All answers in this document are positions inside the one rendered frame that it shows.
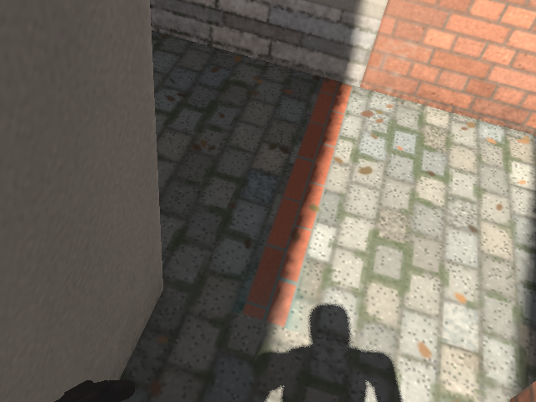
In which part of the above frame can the left robot hand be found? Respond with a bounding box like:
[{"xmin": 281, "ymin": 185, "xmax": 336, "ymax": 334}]
[{"xmin": 55, "ymin": 380, "xmax": 135, "ymax": 402}]

